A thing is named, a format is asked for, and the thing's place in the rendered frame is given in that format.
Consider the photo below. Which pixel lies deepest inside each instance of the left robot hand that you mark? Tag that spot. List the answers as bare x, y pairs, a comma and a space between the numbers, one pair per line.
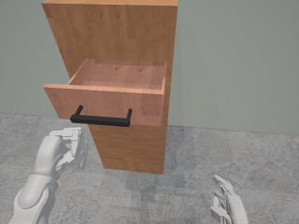
60, 150

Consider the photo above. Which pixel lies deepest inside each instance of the drawer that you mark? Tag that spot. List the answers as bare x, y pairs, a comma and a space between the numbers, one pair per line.
109, 88

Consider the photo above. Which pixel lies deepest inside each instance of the right robot hand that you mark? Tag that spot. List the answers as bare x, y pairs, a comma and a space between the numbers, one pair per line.
232, 210

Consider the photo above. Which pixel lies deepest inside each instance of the robot left forearm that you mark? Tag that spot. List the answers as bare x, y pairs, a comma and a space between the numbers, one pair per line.
34, 202

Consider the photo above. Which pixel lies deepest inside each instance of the cabinet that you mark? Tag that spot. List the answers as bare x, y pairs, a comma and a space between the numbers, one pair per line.
125, 30

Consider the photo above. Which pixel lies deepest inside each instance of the handle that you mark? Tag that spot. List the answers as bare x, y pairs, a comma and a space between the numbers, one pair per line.
97, 120

